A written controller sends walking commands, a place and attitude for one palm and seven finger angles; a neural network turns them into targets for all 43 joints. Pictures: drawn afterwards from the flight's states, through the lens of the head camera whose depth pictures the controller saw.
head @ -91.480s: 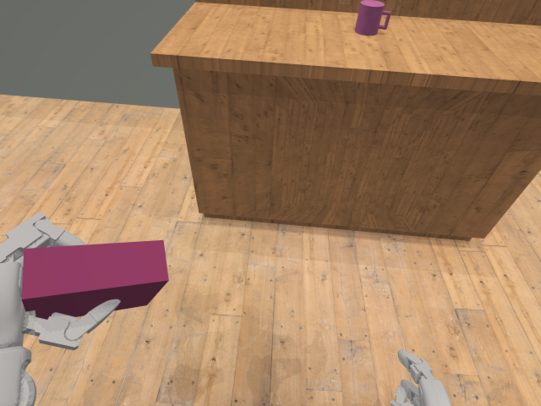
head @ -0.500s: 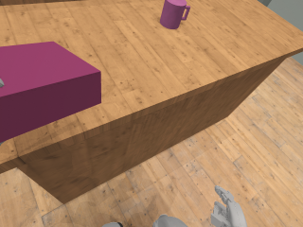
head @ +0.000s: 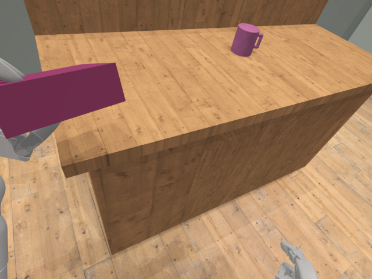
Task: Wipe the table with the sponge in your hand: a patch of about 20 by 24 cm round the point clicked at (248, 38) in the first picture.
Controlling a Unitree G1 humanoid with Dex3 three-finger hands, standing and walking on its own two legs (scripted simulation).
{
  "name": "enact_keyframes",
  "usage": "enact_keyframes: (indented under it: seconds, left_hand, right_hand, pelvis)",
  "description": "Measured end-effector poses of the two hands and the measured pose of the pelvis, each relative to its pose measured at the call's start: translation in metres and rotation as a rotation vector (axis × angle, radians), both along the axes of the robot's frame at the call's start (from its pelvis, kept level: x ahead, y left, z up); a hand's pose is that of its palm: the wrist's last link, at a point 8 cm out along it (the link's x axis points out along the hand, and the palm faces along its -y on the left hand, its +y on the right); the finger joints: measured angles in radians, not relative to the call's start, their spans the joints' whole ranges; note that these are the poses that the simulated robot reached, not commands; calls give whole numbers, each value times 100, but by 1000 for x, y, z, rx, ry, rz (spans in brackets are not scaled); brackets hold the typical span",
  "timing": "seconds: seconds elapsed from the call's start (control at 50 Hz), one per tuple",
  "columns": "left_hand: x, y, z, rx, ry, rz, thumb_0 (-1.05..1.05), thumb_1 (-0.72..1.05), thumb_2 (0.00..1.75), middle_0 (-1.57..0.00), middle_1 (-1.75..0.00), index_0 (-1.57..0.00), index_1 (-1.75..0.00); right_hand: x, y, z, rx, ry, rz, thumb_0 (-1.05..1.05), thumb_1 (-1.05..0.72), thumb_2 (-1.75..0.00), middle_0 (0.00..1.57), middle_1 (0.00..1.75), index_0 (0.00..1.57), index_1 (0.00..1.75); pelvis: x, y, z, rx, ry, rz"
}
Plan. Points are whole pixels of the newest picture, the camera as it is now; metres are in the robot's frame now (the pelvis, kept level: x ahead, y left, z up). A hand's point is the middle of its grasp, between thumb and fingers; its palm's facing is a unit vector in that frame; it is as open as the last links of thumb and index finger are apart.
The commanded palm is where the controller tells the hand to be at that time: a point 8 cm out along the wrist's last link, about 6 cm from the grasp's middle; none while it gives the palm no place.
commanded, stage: stop stepping back and stand still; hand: left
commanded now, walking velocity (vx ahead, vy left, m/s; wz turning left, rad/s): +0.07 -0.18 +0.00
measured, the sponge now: (71, 88) +0.28 +0.22 +0.28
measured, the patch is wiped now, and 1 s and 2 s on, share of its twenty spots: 0.90 0.90 0.90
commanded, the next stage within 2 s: stand and wait in 1.18 s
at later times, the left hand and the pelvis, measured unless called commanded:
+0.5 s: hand (23, 73) +0.31 +0.29 +0.27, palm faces +0.48 -0.80 -0.36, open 8.9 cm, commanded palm +0.23 +0.32 +0.33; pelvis +0.07 +0.04 +0.02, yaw +0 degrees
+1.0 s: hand out of the picture +0.31 +0.32 +0.28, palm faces +0.53 -0.79 -0.31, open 8.9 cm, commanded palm +0.24 +0.35 +0.33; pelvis +0.09 +0.06 +0.02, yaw +2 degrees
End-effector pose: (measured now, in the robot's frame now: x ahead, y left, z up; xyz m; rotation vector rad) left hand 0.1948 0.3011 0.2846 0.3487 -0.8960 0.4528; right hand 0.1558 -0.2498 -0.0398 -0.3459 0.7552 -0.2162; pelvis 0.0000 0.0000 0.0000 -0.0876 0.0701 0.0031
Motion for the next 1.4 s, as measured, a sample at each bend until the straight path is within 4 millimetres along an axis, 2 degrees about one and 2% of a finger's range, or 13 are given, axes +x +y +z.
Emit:
enact_keyframes:
  seconds: [0.1,0.18,0.24,0.36,0.5,0.6,0.68,0.78,0.92,1.04,1.14,1.28,1.4]
  left_hand:
    - [17,19,20,46,-11,22,-3,-48,112,-80,-143,-90,-142]
    - [33,17,32,95,29,2,-3,-48,112,-79,-144,-90,-143]
    - [46,14,33,165,88,3,-3,-48,112,-79,-144,-90,-143]
    - [69,23,17,221,208,59,-3,-48,112,-80,-144,-90,-143]
    - [72,31,-6,148,266,33,-3,-48,112,-80,-144,-90,-142]
    - [67,39,9,162,185,37,-3,-48,112,-80,-143,-90,-142]
    - [73,50,23,165,142,84,-3,-48,112,-80,-143,-90,-142]
    - [81,57,20,138,171,111,-3,-48,112,-80,-144,-90,-143]
    - [77,54,-2,94,246,66,-3,-48,112,-80,-144,-90,-143]
    - [77,63,7,115,207,91,-3,-48,112,-80,-143,-90,-142]
    - [81,68,16,135,179,111,-3,-48,112,-80,-144,-90,-143]
    - [77,76,4,107,207,98,-3,-48,112,-80,-144,-90,-143]
    - [84,86,4,74,214,113,-3,-48,112,-80,-144,-90,-143]
  right_hand:
    - [-10,41,0,112,22,-7,1,-90,-90,20,30,20,30]
    - [-14,67,-3,182,79,19,1,-90,-90,20,30,21,30]
    - [-8,76,-10,212,108,24,1,-90,-90,20,30,21,30]
    - [30,70,-30,215,127,30,1,-90,-90,20,30,21,30]
    - [76,58,-4,108,39,10,1,-90,-90,20,30,21,30]
    - [98,67,13,77,-8,56,1,-90,-90,20,30,20,30]
    - [108,81,13,121,-18,92,1,-90,-90,20,30,20,30]
    - [116,93,0,177,-4,106,1,-90,-90,20,30,20,30]
    - [106,97,-6,147,48,76,1,-90,-90,20,30,21,30]
    - [95,100,-9,135,94,89,1,-90,-90,20,30,20,30]
    - [97,101,-15,160,106,92,1,-90,-90,20,30,21,30]
    - [103,99,-9,118,79,53,1,-90,-90,20,30,21,30]
    - [109,112,-3,123,64,90,1,-90,-90,20,30,20,30]
  pelvis:
    - [7,10,15,33,-22,-25]
    - [22,19,29,6,-22,-13]
    - [35,23,30,4,-27,-4]
    - [58,28,19,13,-18,2]
    - [68,42,21,29,-12,1]
    - [70,49,26,28,-26,9]
    - [75,50,27,17,-37,23]
    - [83,50,22,8,-35,39]
    - [88,60,21,12,-12,33]
    - [88,63,24,39,-40,38]
    - [92,64,22,20,-42,64]
    - [93,76,20,19,-28,44]
    - [98,80,26,47,-44,44]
